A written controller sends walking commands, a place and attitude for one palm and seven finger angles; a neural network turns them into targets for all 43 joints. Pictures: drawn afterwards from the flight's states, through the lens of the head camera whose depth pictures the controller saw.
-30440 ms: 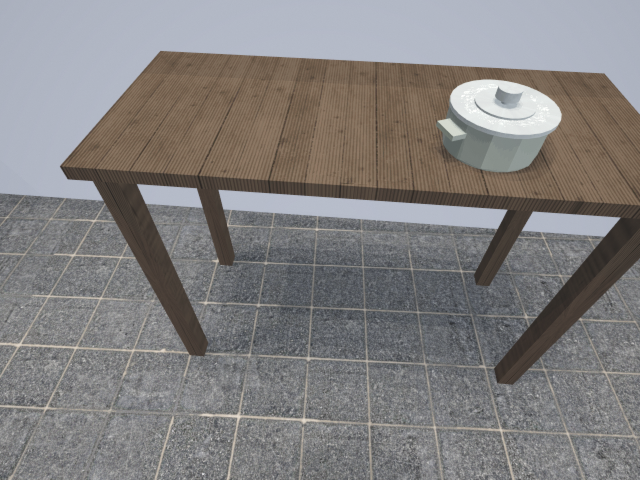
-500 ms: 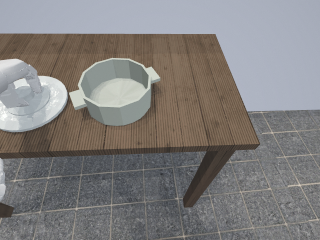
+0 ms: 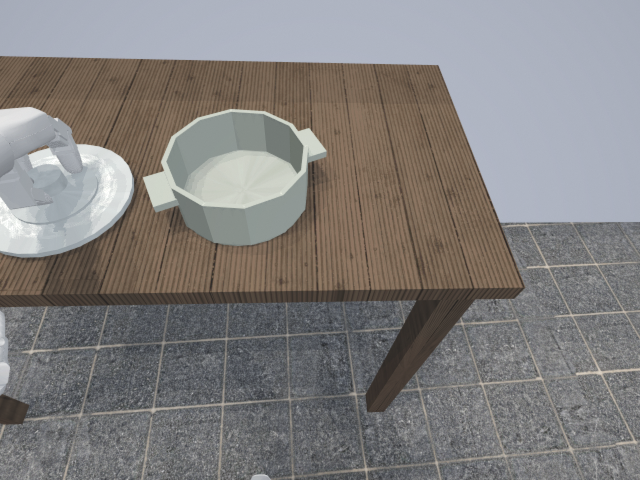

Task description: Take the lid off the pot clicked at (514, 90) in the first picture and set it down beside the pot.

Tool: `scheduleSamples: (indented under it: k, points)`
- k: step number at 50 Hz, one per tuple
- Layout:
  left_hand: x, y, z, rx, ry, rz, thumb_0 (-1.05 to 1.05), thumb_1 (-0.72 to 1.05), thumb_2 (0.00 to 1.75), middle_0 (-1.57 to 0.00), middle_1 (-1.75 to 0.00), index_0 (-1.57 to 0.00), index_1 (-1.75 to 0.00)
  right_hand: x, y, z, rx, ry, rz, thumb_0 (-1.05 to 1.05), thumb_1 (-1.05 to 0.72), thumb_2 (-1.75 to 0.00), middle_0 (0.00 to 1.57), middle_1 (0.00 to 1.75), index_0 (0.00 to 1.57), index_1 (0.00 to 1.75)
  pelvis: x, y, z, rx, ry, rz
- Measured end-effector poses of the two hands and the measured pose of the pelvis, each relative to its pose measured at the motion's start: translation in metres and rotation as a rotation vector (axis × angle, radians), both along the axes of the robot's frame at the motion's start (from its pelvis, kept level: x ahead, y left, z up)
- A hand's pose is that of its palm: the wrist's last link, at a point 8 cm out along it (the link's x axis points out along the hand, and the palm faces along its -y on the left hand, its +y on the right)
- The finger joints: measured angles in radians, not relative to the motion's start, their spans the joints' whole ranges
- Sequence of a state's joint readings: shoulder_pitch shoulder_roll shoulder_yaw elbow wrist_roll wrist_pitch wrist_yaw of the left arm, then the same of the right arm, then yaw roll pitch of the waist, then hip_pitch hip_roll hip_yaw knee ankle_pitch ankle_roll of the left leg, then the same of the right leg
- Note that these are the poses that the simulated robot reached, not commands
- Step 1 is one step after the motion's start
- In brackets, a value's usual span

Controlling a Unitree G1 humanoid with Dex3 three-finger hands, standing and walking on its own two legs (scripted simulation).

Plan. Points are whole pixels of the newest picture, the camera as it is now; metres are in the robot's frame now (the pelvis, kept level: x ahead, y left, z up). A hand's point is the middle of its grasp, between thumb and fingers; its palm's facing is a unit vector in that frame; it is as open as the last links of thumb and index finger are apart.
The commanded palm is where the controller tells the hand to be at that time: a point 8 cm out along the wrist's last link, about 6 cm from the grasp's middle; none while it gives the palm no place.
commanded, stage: open the fingers wide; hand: left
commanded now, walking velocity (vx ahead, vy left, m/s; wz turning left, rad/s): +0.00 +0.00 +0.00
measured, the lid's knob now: (46, 180) +0.46 +0.34 +0.10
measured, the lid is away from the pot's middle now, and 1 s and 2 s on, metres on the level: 0.24 0.24 0.24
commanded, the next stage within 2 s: raise the empty hand in 0.46 s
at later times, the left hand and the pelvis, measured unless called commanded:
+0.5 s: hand (23, 179) +0.44 +0.34 +0.13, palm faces -0.39 -0.11 -0.92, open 11.0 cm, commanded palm +0.45 +0.34 +0.19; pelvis +0.01 +0.00 +0.00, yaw -1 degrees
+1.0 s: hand (5, 146) +0.45 +0.34 +0.17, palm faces -0.34 -0.10 -0.94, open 11.1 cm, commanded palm +0.46 +0.34 +0.24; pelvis +0.00 +0.01 +0.00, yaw +0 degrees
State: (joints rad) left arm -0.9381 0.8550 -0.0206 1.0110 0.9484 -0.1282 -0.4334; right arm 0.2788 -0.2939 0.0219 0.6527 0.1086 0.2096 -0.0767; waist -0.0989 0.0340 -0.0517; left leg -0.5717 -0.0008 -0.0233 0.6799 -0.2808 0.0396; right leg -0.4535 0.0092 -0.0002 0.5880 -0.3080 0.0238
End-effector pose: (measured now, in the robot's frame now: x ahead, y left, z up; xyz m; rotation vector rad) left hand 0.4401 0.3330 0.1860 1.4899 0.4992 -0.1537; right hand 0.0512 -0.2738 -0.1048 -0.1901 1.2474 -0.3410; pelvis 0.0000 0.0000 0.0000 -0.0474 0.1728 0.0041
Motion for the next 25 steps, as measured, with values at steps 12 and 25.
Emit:
scheduleSamples:
  k: [12,25]
  points:
    - [0.007,0.001,-0.001,-0.009,-0.007,0.003,0.0,0.01,0.82,-0.51,-0.75,-0.49,-0.74,-0.006,0.004,-0.002,0.014,0.026,-0.02,0.0,-0.91,-0.9,0.2,0.3,0.2,0.3,0.004,0.002,0.0,0.0,0.009,-0.006]
    - [0.005,0.011,-0.003,-0.016,-0.011,0.015,0.0,-0.09,0.84,-0.46,-0.69,-0.46,-0.69,-0.002,0.006,-0.001,0.015,0.023,-0.024,0.0,-0.91,-0.9,0.2,0.3,0.2,0.3,0.006,0.004,0.0,-0.002,0.014,-0.009]
